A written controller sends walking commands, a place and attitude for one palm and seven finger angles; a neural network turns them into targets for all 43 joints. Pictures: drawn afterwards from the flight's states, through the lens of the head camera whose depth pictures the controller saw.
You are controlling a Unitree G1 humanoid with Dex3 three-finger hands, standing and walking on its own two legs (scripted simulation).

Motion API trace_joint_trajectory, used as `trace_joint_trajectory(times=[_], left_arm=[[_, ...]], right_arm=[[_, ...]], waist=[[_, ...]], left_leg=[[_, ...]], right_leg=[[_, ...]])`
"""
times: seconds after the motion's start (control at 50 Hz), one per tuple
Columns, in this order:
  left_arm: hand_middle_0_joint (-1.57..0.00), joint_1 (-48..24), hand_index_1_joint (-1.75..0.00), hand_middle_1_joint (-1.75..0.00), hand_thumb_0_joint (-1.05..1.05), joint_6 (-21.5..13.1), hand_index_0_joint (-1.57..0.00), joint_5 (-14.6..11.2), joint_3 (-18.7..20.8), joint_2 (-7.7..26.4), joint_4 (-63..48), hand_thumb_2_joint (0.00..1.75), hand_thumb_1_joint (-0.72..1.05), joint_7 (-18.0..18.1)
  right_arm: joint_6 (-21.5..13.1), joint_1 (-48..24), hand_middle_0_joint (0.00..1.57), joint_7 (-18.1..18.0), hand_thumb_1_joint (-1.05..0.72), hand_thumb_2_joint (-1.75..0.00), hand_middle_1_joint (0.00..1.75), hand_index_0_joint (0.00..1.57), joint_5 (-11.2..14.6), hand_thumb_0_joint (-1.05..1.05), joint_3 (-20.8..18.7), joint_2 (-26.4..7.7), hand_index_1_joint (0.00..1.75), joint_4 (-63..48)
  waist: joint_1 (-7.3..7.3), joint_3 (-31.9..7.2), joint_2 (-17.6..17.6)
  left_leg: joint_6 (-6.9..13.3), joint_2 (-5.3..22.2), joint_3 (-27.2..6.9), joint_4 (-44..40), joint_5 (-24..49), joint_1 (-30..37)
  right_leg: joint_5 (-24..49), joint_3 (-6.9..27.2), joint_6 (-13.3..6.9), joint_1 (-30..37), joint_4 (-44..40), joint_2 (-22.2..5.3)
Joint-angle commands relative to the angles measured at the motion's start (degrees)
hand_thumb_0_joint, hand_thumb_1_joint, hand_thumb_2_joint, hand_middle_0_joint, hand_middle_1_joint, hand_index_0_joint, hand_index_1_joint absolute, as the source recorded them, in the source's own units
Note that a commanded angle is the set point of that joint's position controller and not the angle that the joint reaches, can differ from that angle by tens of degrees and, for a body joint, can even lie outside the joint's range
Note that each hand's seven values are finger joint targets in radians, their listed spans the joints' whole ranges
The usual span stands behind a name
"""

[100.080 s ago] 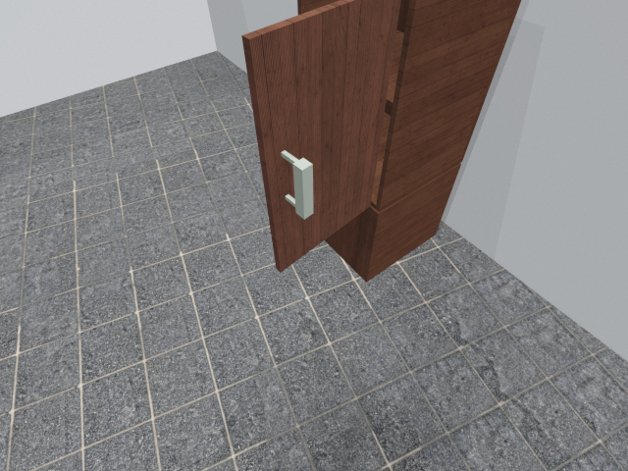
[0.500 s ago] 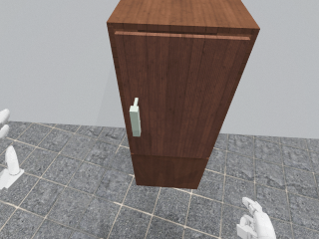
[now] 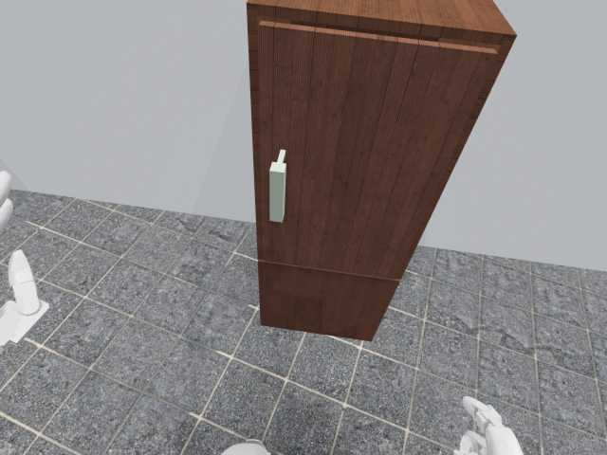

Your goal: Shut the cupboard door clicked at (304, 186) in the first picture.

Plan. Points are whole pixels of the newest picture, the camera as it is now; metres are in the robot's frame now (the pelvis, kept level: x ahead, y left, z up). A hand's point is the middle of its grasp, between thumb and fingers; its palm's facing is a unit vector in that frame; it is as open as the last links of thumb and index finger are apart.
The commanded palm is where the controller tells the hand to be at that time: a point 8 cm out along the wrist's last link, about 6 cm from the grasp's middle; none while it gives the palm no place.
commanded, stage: step back with the hand held close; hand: left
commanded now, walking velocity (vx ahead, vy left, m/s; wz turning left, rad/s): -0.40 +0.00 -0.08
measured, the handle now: (279, 185) +0.61 +0.07 -0.02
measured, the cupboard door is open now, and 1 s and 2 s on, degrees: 0 0 0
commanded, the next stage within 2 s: stop stepping back and stand still in 0.32 s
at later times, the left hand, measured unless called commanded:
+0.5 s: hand out of the picture +0.10 +0.24 +0.20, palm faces +0.29 -0.87 -0.40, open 7.4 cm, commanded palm +0.05 +0.30 +0.20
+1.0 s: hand out of the picture +0.00 +0.30 +0.21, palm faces +0.25 -0.87 -0.42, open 7.4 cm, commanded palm -0.05 +0.36 +0.20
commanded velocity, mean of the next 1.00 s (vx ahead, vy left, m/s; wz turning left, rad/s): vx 0.00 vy -0.04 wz -0.03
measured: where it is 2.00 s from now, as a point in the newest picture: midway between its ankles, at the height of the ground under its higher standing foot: outside the picture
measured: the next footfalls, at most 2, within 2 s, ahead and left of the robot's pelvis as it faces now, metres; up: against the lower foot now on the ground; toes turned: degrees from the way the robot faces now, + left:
right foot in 0.40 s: -0.24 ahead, -0.12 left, +0.00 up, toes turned -7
left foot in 0.78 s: -0.04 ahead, +0.13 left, +0.00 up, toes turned -5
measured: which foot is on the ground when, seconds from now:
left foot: down 0.00-0.62, up 0.64-0.76, down 0.78-1.00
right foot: down 0.00-0.04, up 0.06-0.38, down 0.40-0.80, up 0.82-1.00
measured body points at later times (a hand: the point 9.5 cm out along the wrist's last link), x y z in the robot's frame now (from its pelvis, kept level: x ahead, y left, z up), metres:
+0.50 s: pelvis -0.13 +0.02 -0.01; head -0.12 +0.05 +0.44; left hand +0.08 +0.29 +0.22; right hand +0.05 -0.21 -0.07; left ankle +0.11 +0.07 -0.71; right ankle -0.28 -0.11 -0.72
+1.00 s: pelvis -0.23 +0.08 +0.02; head -0.24 +0.12 +0.46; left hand -0.02 +0.34 +0.23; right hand -0.12 -0.15 -0.05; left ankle -0.09 +0.14 -0.71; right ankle -0.24 -0.02 -0.67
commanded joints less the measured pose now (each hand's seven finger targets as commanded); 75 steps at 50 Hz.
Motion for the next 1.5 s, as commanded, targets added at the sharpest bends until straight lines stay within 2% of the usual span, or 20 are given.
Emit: trace_joint_trajectory(times=[0.0,0.06,0.32,0.4,0.46,0.54,0.58,0.62,0.68,0.74,0.78,0.84,1.0,1.04,1.08,1.22,1.36,1.38,1.42,1.48], left_arm=[[-0.20,-1.4,-0.30,-0.30,0.00,-4.0,-0.20,-0.5,11.4,14.2,-12.7,0.90,0.90,1.9],[-0.20,-2.9,-0.30,-0.30,0.00,-4.6,-0.20,0.5,13.5,13.9,-13.4,0.90,0.90,1.3],[-0.20,-8.6,-0.30,-0.30,0.00,-6.1,-0.20,-2.9,7.6,11.4,-16.7,0.90,0.90,-1.1],[-0.20,-9.3,-0.30,-0.30,0.00,-7.6,-0.20,-2.4,16.1,21.0,-17.5,0.90,0.90,-0.3],[-0.20,-4.4,-0.30,-0.30,0.00,-2.1,-0.20,-3.1,11.8,14.5,-12.8,0.90,0.90,-2.1],[-0.20,-4.8,-0.30,-0.30,0.00,0.6,-0.20,-3.9,13.7,14.6,-5.5,0.90,0.90,-2.3],[-0.20,-1.8,-0.30,-0.30,0.00,0.8,-0.20,-3.6,13.0,15.0,-3.3,0.90,0.90,-2.1],[-0.20,-5.6,-0.30,-0.30,0.00,0.0,-0.20,-3.0,12.8,17.7,-11.6,0.90,0.90,-1.5],[-0.20,-10.1,-0.30,-0.30,0.00,-1.9,-0.20,-0.9,9.2,13.8,-11.5,0.90,0.90,-1.4],[-0.20,-20.4,-0.30,-0.30,0.00,-0.7,-0.20,0.5,2.3,9.3,-7.8,0.90,0.90,0.0],[-0.20,-22.5,-0.30,-0.30,0.00,-1.1,-0.20,0.7,3.6,11.1,-12.6,0.90,0.90,1.1],[-0.20,-15.1,-0.30,-0.30,0.00,-3.0,-0.20,-1.1,10.9,16.5,-20.1,0.90,0.90,0.2],[-0.20,9.0,-0.30,-0.30,0.00,0.9,-0.20,-2.4,12.2,12.4,-10.1,0.90,0.90,-0.1],[-0.20,5.7,-0.30,-0.30,0.00,3.5,-0.20,-1.9,11.0,12.4,-5.0,0.90,0.90,0.0],[-0.20,-3.8,-0.30,-0.30,0.00,4.2,-0.20,-1.1,9.0,12.2,-4.6,0.90,0.90,-0.1],[-0.20,-17.7,-0.30,-0.30,0.00,2.5,-0.20,0.3,-1.4,6.3,3.2,0.90,0.90,-0.1],[-0.20,-13.7,-0.30,-0.30,0.00,0.4,-0.20,0.4,6.8,13.0,-14.8,0.90,0.90,3.2],[-0.20,-11.2,-0.30,-0.30,0.00,0.1,-0.20,-0.2,7.8,13.0,-15.5,0.90,0.90,3.2],[-0.20,-7.1,-0.30,-0.30,0.00,-1.2,-0.20,-0.7,8.8,12.2,-18.2,0.90,0.90,3.5],[-0.20,-1.8,-0.30,-0.30,0.00,-0.9,-0.20,-1.3,12.4,13.8,-10.4,0.90,0.90,1.8]], right_arm=[[-3.4,-5.3,0.20,-1.5,-0.90,-0.90,0.30,0.20,0.3,0.00,-2.8,-7.0,0.30,-9.5],[-5.5,-6.1,0.20,-1.9,-0.90,-0.90,0.30,0.20,-0.9,0.00,-3.2,-7.0,0.30,-9.1],[-9.7,-4.5,0.20,0.7,-0.90,-0.90,0.30,0.20,-1.7,0.00,-2.5,-4.4,0.30,-2.7],[-9.0,-7.6,0.20,-0.7,-0.90,-0.90,0.30,0.20,-1.4,0.00,-1.0,-2.8,0.30,-3.1],[-8.0,-5.3,0.20,-1.5,-0.90,-0.90,0.30,0.20,0.6,0.00,-2.6,-5.3,0.30,-6.1],[-6.2,-8.8,0.20,-1.5,-0.90,-0.90,0.30,0.20,0.6,0.00,-0.9,-6.2,0.30,-8.5],[-5.0,-5.9,0.20,-1.9,-0.90,-0.90,0.30,0.20,0.8,0.00,-1.3,-5.3,0.30,-7.3],[-4.8,-7.6,0.20,-2.0,-0.90,-0.90,0.30,0.20,0.1,0.00,-2.9,-5.4,0.30,-5.9],[-6.8,-6.1,0.20,-0.9,-0.90,-0.90,0.30,0.20,0.1,0.00,-0.2,-4.2,0.30,-5.6],[-9.3,-2.0,0.20,-2.3,-0.90,-0.90,0.30,0.20,0.4,0.00,-2.2,-7.6,0.30,-2.5],[-11.0,-2.1,0.20,-2.2,-0.90,-0.90,0.30,0.20,0.1,0.00,-3.0,-9.7,0.30,-4.8],[-11.8,-3.7,0.20,-0.5,-0.90,-0.90,0.30,0.20,-1.0,0.00,-2.4,-6.4,0.30,-5.2],[-6.6,-5.6,0.20,0.0,-0.90,-0.90,0.30,0.20,-1.3,0.00,-1.1,-3.9,0.30,-6.7],[-4.7,-5.3,0.20,-1.0,-0.90,-0.90,0.30,0.20,-1.0,0.00,-1.1,-2.9,0.30,-6.0],[-3.6,-4.8,0.20,-1.3,-0.90,-0.90,0.30,0.20,0.3,0.00,-2.2,-5.4,0.30,-4.8],[-4.7,-8.2,0.20,-2.6,-0.90,-0.90,0.30,0.20,0.0,0.00,-1.1,-5.9,0.30,-4.7],[-7.9,-5.5,0.20,-3.9,-0.90,-0.90,0.30,0.20,-1.3,0.00,-1.8,-4.7,0.30,-5.9],[-7.7,-4.4,0.20,-4.0,-0.90,-0.90,0.30,0.20,-1.0,0.00,-1.9,-5.0,0.30,-6.3],[-6.9,-3.5,0.20,-3.3,-0.90,-0.90,0.30,0.20,-0.7,0.00,-2.4,-6.8,0.30,-8.1],[-6.7,-3.8,0.20,-1.6,-0.90,-0.90,0.30,0.20,-0.3,0.00,-2.6,-5.8,0.30,-6.5]], waist=[[-0.53,-4.7,6.1],[0.59,-7.3,17.2],[1.44,-18.0,13.7],[1.60,-15.7,-3.6],[-0.71,-16.9,2.3],[-0.08,2.5,12.8],[0.23,2.2,-0.7],[0.44,10.3,-16.3],[-0.71,8.9,-2.3],[-2.43,4.4,10.5],[-0.85,-1.7,29.7],[0.36,-8.9,15.8],[1.48,-6.8,17.0],[2.20,-5.9,1.1],[-0.19,3.5,-15.9],[0.63,5.5,-0.8],[0.96,-5.0,-6.3],[0.14,-5.9,1.4],[-0.09,-5.1,25.9],[-0.02,-3.1,15.9]], left_leg=[[2.6,8.1,-11.8,-16.0,-11.4,2.4],[8.2,21.9,-25.4,-35.0,-26.6,-18.2],[-7.6,13.1,-5.9,-25.2,6.9,25.9],[-4.0,4.5,2.2,-0.8,6.2,24.2],[-0.4,5.5,-2.8,-7.8,27.1,32.5],[-8.5,5.6,-7.0,-29.2,-24.7,6.5],[-10.8,1.6,-0.1,0.9,-14.2,17.7],[-5.4,0.6,-6.1,40.3,-1.8,7.6],[-1.9,8.7,-4.2,18.0,-2.1,-4.2],[-1.8,3.1,-0.8,-7.4,5.5,14.5],[2.7,15.9,-26.3,-21.5,2.3,19.5],[-4.5,16.8,-33.4,-31.6,-21.3,15.9],[-2.7,11.7,-4.1,-30.0,-21.8,-4.1],[-5.1,6.0,2.3,-7.7,-18.2,-11.1],[-2.7,1.4,-2.8,33.9,-6.9,-16.1],[-1.9,4.7,1.2,22.7,2.8,-10.3],[0.0,2.3,7.3,-9.6,-1.5,17.8],[0.2,3.3,6.1,-13.6,-1.3,22.3],[6.1,19.9,-20.8,-22.9,2.9,29.3],[7.5,21.0,-14.8,-21.0,17.8,22.8]], right_leg=[[-15.0,6.3,-1.9,-1.1,-5.3,-3.6],[-12.2,2.8,0.4,18.7,29.9,5.3],[-17.4,-0.7,-4.5,8.6,-15.9,2.2],[19.9,7.7,-5.1,0.7,-15.6,-14.3],[4.2,-2.2,-0.6,0.4,-0.8,-1.7],[-35.0,-8.5,-3.9,6.2,-6.0,7.2],[-41.8,-1.2,-8.9,-13.4,-16.6,-2.1],[-47.5,24.1,-17.7,-28.2,-29.6,-22.4],[-16.5,5.8,-10.3,-2.2,-17.1,-15.5],[-9.8,-2.3,-5.0,0.7,2.9,-8.0],[-23.0,-1.1,-0.8,-4.4,20.3,0.2],[-19.4,4.1,-1.3,-2.3,29.6,1.5],[-18.3,-10.0,-4.0,22.1,5.3,6.2],[-22.6,-1.7,-7.7,27.8,-11.6,0.0],[-34.6,31.1,-14.1,2.1,-30.1,-23.5],[-26.9,14.5,-7.2,3.9,-25.1,-14.9],[-26.2,6.0,-9.1,5.6,-15.6,-12.2],[-21.8,3.4,-7.3,4.5,-8.4,-9.5],[-19.8,-4.5,-1.5,-9.2,13.4,-0.8],[-16.3,-1.4,-0.6,-7.0,14.0,-2.4]])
